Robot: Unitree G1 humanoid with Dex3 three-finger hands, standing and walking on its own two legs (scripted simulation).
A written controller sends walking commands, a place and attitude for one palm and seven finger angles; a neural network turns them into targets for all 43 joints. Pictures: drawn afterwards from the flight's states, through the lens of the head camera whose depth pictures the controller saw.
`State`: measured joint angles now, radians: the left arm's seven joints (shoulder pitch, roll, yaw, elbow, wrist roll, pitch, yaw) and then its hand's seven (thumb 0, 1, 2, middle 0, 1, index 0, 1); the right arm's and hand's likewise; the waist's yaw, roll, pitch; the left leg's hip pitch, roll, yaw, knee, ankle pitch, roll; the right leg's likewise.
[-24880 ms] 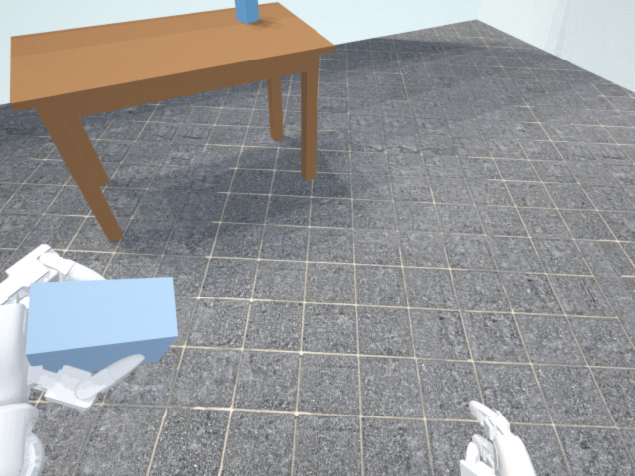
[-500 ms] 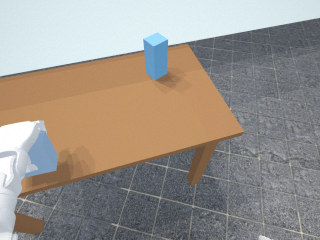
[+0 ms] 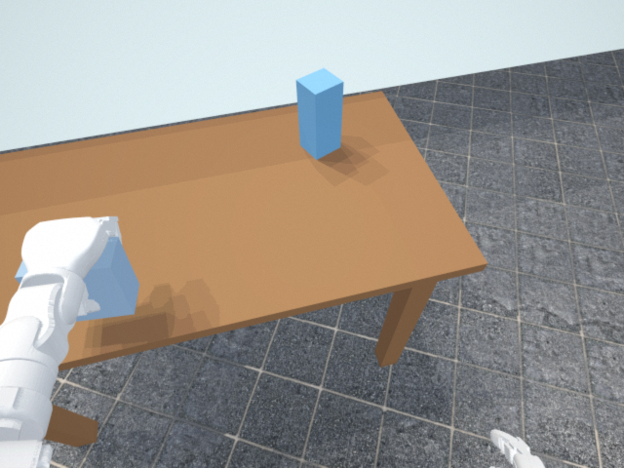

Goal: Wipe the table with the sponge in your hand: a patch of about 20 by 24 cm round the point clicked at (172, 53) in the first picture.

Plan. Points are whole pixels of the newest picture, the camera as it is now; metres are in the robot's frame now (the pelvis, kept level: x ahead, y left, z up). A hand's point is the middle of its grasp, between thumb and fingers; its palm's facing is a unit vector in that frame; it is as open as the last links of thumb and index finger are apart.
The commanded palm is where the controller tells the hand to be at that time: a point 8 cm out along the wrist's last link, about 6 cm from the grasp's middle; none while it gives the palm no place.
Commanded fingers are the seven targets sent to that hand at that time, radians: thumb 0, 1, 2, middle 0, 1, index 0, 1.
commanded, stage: lower the sponge onto the table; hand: left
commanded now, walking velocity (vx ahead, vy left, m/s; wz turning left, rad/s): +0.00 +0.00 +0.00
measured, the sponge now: (89, 288) +0.33 +0.36 -0.01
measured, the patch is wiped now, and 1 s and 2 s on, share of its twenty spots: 0.00 0.00 0.10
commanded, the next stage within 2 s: wipe forward along the first lane in 1.52 s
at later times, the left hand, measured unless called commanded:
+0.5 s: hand (82, 276) +0.33 +0.35 +0.02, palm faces -0.17 +0.04 -0.98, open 10.0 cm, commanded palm +0.31 +0.36 +0.08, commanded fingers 0.00 0.10 1.30 -1.20 -1.60 -1.20 -1.60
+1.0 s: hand (85, 287) +0.33 +0.36 -0.01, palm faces -0.17 +0.03 -0.99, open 10.0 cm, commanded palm +0.31 +0.36 +0.05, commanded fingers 0.00 0.10 1.30 -1.20 -1.60 -1.20 -1.60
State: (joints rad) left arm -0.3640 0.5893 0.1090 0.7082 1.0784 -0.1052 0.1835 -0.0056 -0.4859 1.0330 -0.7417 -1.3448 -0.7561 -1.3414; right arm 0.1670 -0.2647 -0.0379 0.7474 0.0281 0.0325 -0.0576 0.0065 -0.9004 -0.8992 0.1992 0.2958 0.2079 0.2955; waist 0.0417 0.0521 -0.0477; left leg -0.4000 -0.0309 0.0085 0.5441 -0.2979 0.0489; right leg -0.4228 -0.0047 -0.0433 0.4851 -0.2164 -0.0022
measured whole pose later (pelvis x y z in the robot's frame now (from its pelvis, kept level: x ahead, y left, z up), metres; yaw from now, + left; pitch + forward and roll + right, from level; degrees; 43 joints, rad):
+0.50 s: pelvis +0.01 -0.02 +0.00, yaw -1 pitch +10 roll -1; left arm -0.33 0.63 0.18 0.78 1.07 -0.14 0.20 -0.01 -0.49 1.03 -0.74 -1.35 -0.76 -1.34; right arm 0.18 -0.30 -0.07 0.78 0.03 0.03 -0.06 0.01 -0.90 -0.90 0.20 0.30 0.21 0.30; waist 0.03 0.05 -0.06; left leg -0.42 -0.01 0.01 0.55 -0.31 0.03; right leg -0.45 0.02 -0.04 0.50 -0.23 -0.02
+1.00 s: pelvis +0.00 +0.00 -0.01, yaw -1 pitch +12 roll -2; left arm -0.35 0.60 0.15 0.84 1.09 -0.11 0.27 -0.01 -0.49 1.03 -0.74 -1.35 -0.75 -1.34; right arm 0.20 -0.27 -0.06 0.78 0.03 0.04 -0.03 0.01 -0.90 -0.90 0.20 0.30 0.21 0.30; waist 0.02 0.05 -0.08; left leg -0.51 -0.02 0.02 0.65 -0.34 0.05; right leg -0.54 0.00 -0.03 0.58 -0.25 0.00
